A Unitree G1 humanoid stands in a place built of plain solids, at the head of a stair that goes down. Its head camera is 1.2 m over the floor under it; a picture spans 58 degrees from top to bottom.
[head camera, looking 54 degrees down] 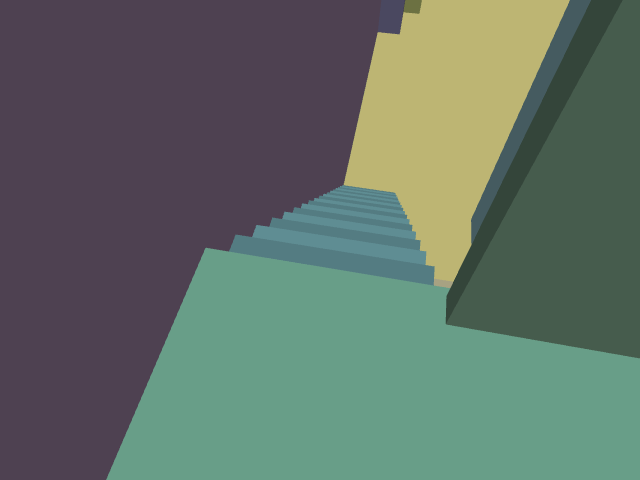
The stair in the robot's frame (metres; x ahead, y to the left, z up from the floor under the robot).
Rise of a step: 0.21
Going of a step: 0.22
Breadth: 0.81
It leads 11 degrees to the right of straight ahead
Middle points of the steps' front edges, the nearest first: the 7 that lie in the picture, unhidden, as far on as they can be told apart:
0.76 -0.01 0.00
0.98 -0.05 -0.21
1.19 -0.09 -0.42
1.41 -0.13 -0.63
1.63 -0.18 -0.85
1.84 -0.22 -1.06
2.06 -0.26 -1.27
